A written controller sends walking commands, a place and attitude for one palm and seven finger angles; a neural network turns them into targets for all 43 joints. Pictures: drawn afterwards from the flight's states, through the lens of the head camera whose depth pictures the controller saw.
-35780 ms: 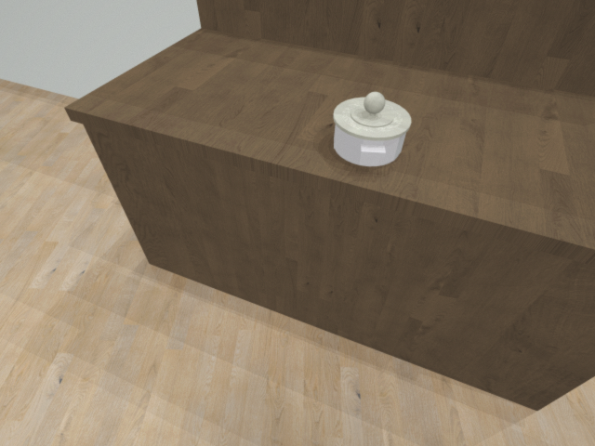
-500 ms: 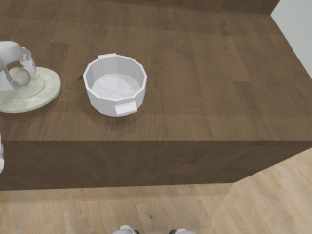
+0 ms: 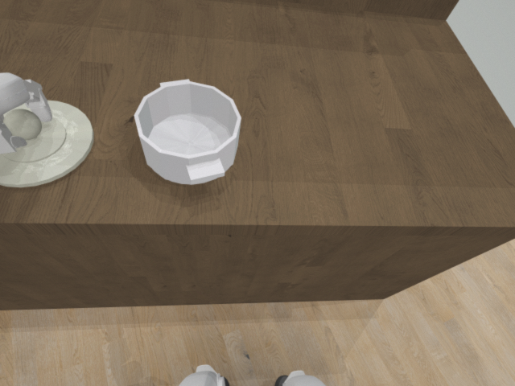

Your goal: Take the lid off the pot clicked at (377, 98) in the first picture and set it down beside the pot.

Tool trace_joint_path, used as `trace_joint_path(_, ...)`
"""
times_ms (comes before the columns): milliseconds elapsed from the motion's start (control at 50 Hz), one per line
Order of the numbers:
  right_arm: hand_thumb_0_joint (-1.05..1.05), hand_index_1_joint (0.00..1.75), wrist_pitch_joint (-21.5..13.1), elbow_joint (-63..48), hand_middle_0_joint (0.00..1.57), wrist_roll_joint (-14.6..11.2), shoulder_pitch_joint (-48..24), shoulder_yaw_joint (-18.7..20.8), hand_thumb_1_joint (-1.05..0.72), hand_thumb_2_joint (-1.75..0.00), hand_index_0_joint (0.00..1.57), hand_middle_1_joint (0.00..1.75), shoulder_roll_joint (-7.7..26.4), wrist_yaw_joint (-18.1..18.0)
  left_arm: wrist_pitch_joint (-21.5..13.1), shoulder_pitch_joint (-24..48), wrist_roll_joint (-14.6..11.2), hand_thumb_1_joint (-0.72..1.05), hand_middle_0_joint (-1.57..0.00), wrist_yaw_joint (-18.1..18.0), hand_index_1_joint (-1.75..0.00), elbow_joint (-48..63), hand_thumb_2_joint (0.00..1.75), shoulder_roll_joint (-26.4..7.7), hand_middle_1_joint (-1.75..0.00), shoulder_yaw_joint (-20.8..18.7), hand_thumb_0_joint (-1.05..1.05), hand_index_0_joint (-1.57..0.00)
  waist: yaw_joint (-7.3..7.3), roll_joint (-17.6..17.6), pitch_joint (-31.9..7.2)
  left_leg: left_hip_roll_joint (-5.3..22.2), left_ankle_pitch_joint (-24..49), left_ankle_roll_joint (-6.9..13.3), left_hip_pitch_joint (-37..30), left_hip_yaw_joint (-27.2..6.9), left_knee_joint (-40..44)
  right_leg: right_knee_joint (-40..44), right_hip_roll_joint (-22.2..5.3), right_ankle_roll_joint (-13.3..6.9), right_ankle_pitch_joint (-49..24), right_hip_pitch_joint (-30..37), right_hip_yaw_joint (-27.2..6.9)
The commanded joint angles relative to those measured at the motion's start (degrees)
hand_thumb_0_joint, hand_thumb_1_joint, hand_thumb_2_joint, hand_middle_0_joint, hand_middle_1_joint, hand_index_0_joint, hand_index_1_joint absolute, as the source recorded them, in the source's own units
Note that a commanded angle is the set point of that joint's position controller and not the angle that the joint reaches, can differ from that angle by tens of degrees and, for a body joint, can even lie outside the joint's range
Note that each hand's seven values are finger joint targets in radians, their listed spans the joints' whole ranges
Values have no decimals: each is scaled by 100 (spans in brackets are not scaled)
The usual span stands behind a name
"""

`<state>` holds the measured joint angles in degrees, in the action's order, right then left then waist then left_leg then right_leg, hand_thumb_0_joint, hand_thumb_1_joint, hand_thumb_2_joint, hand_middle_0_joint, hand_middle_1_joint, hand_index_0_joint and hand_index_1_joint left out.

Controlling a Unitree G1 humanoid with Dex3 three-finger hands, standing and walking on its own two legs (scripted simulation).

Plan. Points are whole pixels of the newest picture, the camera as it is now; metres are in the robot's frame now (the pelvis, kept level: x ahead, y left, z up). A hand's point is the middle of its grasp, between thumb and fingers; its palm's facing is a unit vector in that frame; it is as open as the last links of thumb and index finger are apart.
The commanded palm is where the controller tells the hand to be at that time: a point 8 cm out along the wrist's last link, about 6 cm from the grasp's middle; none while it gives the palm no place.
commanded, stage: open the fingers wide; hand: left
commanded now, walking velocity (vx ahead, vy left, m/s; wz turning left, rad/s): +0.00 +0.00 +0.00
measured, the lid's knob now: (23, 124) +0.50 +0.35 +0.06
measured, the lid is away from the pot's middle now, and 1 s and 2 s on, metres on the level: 0.25 0.25 0.25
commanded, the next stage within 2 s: raise the empty hand in 0.80 s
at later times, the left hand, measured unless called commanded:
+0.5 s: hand (5, 139) +0.45 +0.34 +0.08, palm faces -0.45 -0.10 -0.89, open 10.5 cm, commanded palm +0.49 +0.32 +0.13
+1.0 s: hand (8, 137) +0.46 +0.34 +0.07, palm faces -0.44 -0.12 -0.89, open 11.1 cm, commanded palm +0.50 +0.33 +0.14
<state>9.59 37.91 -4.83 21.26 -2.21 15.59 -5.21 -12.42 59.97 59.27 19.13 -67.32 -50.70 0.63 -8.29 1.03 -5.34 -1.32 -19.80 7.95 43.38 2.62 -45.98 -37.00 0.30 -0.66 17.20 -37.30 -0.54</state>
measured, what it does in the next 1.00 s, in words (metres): stands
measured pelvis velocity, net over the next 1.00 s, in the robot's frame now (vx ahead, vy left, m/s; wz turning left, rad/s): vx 0.01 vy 0.00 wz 0.00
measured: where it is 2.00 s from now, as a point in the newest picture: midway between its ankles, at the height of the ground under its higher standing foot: outside the picture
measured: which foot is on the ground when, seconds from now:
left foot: down 0.00-1.00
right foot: down 0.00-1.00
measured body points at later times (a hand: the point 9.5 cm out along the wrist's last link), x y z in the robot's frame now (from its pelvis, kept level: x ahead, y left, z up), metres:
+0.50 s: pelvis +0.00 +0.00 +0.00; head +0.10 +0.04 +0.44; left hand +0.47 +0.35 +0.13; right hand +0.01 -0.28 -0.10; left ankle +0.02 +0.02 -0.71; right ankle +0.01 -0.19 -0.70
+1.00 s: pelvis +0.01 +0.00 +0.00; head +0.10 +0.04 +0.44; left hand +0.48 +0.35 +0.12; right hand +0.00 -0.29 -0.09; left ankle +0.02 +0.02 -0.71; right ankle +0.01 -0.19 -0.70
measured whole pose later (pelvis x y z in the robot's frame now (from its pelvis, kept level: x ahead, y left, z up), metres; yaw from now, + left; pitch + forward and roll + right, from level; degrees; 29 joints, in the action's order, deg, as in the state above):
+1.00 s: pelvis +0.01 +0.00 +0.00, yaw +0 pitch +17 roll -6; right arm 9.4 39.1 -4.6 21.7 -1.8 16.3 -5.8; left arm -13.3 57.8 58.7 20.1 -65.7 -50.7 0.2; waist -8.1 1.1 -5.0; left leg -1.4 -19.9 7.8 42.2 2.2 -45.1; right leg -35.6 0.5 -0.2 16.9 -35.8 -0.5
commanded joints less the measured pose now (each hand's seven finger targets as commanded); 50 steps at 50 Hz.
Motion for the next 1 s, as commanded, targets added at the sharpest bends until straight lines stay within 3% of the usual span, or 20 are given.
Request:
trace_joint_path(0,0,30,-73,-226,20,31,777,468,-90,-90,20,30,1299,-80,7,2309,-16,39,-71,-52,-95,1034,85,-1533,-101,-264,0,-61,77,1219,-2080,419,2282,-727,-3582,-1194,702,254,411,-194,-197,-1108,434)
trace_joint_path(80,0,30,-43,-255,20,49,810,500,-90,-90,20,30,1268,-91,29,2290,-81,32,-65,-21,-93,1134,82,-1485,-98,-283,0,-57,41,989,-2391,345,2544,-659,-3519,-1039,589,296,431,-166,-434,-801,413)
trace_joint_path(120,0,30,-34,-213,20,66,839,520,-90,-90,20,30,1276,-81,-4,2297,-122,29,-62,-1,-92,1151,81,-1422,-96,-293,0,-55,51,1033,-2371,411,2909,-734,-3729,-1168,574,264,445,-160,-433,-982,440)
trace_joint_path(180,0,30,-21,-210,20,54,793,524,-90,-90,20,30,1279,-90,-8,2253,-160,23,-58,10,-91,1154,79,-1400,-94,-291,0,-52,21,881,-2261,382,2675,-684,-3576,-1094,602,320,440,-160,-412,-901,431)
trace_joint_path(240,0,30,-10,-230,20,78,776,525,-90,-90,20,30,1243,-78,-54,2187,-170,18,-53,-8,-89,1362,76,-1498,-92,-407,0,-48,103,1150,-2405,359,3056,-721,-3716,-1055,594,326,451,-185,-530,-784,429)
trace_joint_path(340,0,30,0,-183,20,58,752,522,-90,-90,20,30,1241,-61,-45,2131,-206,10,-46,-27,-88,1145,72,-1218,-89,-219,0,-43,48,1026,-2034,384,2806,-714,-3657,-1128,660,366,456,-186,-363,-977,440)
trace_joint_path(400,0,30,-16,-177,20,46,735,514,-90,-90,20,30,1269,-74,-67,2235,-217,5,-41,-42,-87,1318,69,-1319,-88,-267,0,-40,63,1045,-2135,373,2680,-682,-3615,-1082,698,381,421,-199,-429,-861,406)
trace_joint_path(460,0,30,-18,-138,20,49,758,526,-90,-90,20,30,1269,-70,-33,2327,-221,0,-37,-51,-86,1264,67,-1137,-86,-117,0,-36,-5,954,-2085,383,2311,-670,-3623,-1150,748,387,428,-182,-286,-961,414)
trace_joint_path(500,0,30,-43,-149,20,62,752,529,-90,-90,20,30,1270,-82,-68,2328,-211,-2,-35,-74,-86,1429,65,-1342,-86,-309,0,-35,71,1057,-2304,376,2634,-670,-3728,-1106,712,372,412,-201,-453,-833,395)
trace_joint_path(560,0,30,-41,-141,20,63,787,519,-90,-90,20,30,1254,-88,-69,2312,-221,-1,-35,-68,-86,1306,65,-1326,-86,-270,0,-35,14,921,-2295,335,2565,-642,-3607,-1045,676,384,435,-185,-467,-739,411)
trace_joint_path(600,0,30,-67,-148,20,44,748,500,-90,-90,20,30,1271,-102,-69,2327,-247,-1,-35,-58,-86,1213,65,-1227,-86,-180,0,-35,-5,873,-2102,343,2339,-613,-3506,-1047,733,402,419,-189,-420,-813,395)
trace_joint_path(700,0,30,-88,-182,20,35,757,471,-90,-90,20,30,1265,-126,-107,2212,-170,-1,-35,-95,-87,1194,64,-1566,-87,-409,0,-35,71,974,-2165,310,2484,-612,-3413,-969,698,378,424,-214,-492,-642,401)
trace_joint_path(720,0,30,-82,-169,20,42,772,468,-90,-90,20,30,1266,-121,-85,2195,-170,-1,-35,-90,-87,1064,64,-1426,-87,-266,0,-35,0,983,-2104,301,2414,-604,-3398,-950,663,379,437,-195,-443,-720,406)
trace_joint_path(760,0,30,-99,-175,20,5,746,424,-90,-90,20,30,1279,-128,-57,2178,-170,-1,-35,-77,-87,853,64,-1481,-87,-229,0,-35,-19,788,-1842,286,1862,-541,-3061,-903,724,387,432,-189,-292,-676,415)
trace_joint_path(800,0,30,-105,-190,20,49,767,441,-90,-90,20,30,1286,-142,-119,2382,-90,-1,-35,-131,-87,1319,64,-1852,-87,-501,0,-35,103,1267,-2263,290,2378,-600,-3391,-933,695,357,428,-234,-476,-588,385)
trace_joint_path(840,0,30,-89,-210,20,83,830,479,-90,-90,20,30,1249,-152,-163,2442,-24,-1,-34,-179,-87,1600,64,-1941,-87,-628,0,-34,110,1559,-2700,334,3029,-726,-3867,-1056,622,319,445,-224,-594,-645,398)
trace_joint_path(860,0,30,-88,-172,20,86,790,491,-90,-90,20,30,1233,-141,-141,2417,-66,-1,-34,-163,-87,1487,64,-1658,-87,-454,0,-34,63,1514,-2561,361,3074,-744,-3895,-1070,601,332,441,-217,-575,-769,440)
trace_joint_path(900,0,30,-91,-175,20,55,791,482,-90,-90,20,30,1259,-126,-107,2157,-170,-1,-34,-110,-87,1163,64,-1519,-87,-390,0,-34,44,1209,-2277,360,2936,-692,-3688,-1017,639,380,444,-193,-546,-795,435)
trace_joint_path(940,0,30,-68,-172,20,58,842,471,-90,-90,20,30,1295,-125,-14,2315,-203,-1,-34,-83,-87,1209,64,-1793,-87,-509,0,-34,31,940,-2369,291,2684,-574,-3433,-889,642,433,446,-167,-671,-444,386)
trace_joint_path(980,0,30,-63,-176,20,50,856,487,-90,-90,20,30,1284,-143,-2,2641,-140,-1,-34,-95,-87,1569,64,-1896,-87,-523,0,-34,45,1201,-2616,295,2845,-613,-3647,-927,688,449,444,-188,-758,-358,380)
